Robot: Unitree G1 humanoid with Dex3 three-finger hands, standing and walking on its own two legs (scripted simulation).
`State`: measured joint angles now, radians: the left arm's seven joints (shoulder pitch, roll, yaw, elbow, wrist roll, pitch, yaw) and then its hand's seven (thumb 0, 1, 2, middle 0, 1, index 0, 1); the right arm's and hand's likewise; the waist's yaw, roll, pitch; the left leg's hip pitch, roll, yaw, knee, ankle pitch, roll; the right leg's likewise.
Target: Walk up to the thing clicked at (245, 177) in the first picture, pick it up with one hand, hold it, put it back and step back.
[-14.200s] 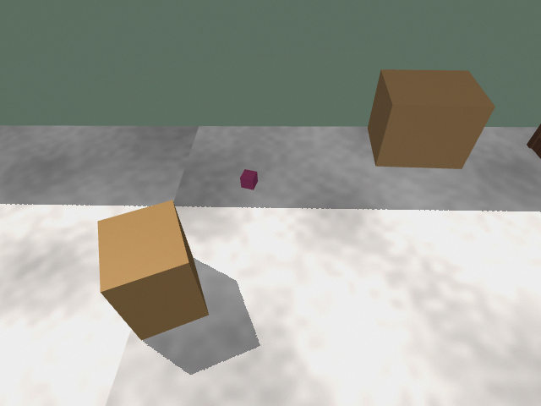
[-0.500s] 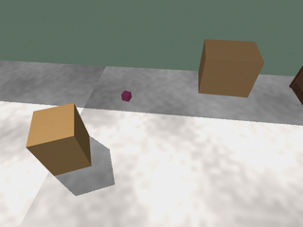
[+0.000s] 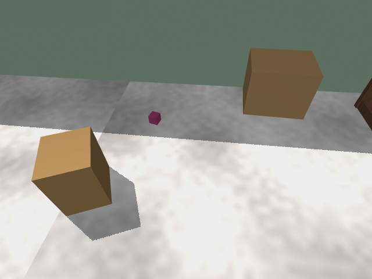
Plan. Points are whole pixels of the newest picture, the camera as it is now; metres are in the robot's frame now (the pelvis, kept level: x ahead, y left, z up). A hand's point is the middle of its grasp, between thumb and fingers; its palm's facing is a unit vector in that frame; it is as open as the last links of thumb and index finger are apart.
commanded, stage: stand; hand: left
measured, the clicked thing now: (154, 118) +1.44 +0.26 -0.75
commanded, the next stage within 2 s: walk up in 0.04 s
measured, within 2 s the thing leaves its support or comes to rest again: neither
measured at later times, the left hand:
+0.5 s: hand out of the picture +0.14 +0.38 -0.18, palm faces +0.02 -0.94 -0.33, open 7.4 cm
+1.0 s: hand (96, 179) +0.46 +0.31 -0.13, palm faces +0.00 -0.93 -0.37, open 7.4 cm
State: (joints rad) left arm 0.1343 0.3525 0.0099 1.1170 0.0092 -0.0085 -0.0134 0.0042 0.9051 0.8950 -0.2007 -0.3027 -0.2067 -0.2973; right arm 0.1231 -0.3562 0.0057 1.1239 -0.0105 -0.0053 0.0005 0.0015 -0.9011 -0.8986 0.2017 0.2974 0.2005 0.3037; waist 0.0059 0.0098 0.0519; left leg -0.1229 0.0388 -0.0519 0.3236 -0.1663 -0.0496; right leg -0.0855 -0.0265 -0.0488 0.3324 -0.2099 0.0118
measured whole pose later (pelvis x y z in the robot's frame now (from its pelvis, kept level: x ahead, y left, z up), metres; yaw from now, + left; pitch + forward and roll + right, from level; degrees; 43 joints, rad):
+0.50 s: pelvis +0.11 +0.09 -0.02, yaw +3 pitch -4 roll +0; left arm 0.26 0.46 0.08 1.02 0.02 -0.01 -0.07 0.01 0.91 0.90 -0.20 -0.30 -0.20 -0.30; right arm 0.26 -0.39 -0.09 0.98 -0.03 -0.06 0.06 0.00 -0.90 -0.90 0.20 0.30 0.20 0.30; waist -0.02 -0.08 0.05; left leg -0.27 0.02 0.08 0.57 -0.24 0.03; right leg -0.38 0.00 0.07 1.11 -0.39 -0.05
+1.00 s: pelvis +0.35 +0.04 -0.02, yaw +1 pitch -2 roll +1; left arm 0.17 0.37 0.07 0.88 0.00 -0.08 -0.07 0.00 0.91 0.89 -0.20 -0.30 -0.21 -0.30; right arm 0.32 -0.41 -0.06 0.92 -0.01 -0.05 0.03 0.01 -0.90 -0.90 0.20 0.30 0.20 0.30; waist 0.00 0.03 0.09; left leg -0.24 0.03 0.01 1.09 -0.46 0.02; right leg -0.32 -0.04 -0.06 0.60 -0.25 -0.03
